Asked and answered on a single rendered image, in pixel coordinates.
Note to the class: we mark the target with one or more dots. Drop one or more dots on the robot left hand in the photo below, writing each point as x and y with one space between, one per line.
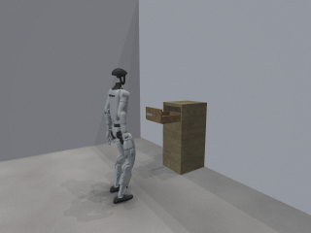
108 135

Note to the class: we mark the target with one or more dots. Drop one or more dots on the right robot forearm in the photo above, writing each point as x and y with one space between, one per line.
123 125

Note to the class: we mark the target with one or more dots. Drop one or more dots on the robot right upper arm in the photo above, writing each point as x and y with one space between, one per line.
124 95

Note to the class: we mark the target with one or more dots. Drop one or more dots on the robot right hand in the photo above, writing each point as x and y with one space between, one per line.
127 145

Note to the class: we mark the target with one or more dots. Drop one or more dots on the cabinet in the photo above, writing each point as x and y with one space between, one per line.
183 142

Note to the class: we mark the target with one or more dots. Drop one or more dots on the robot left upper arm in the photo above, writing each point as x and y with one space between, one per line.
107 106

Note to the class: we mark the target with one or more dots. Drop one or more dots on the left robot forearm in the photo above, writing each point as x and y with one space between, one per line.
108 121

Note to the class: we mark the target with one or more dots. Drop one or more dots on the drawer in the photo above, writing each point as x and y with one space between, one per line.
162 117

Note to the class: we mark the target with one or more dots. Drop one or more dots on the robot right shin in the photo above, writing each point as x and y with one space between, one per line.
125 179

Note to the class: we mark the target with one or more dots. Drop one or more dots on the robot head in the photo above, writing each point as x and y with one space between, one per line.
119 72

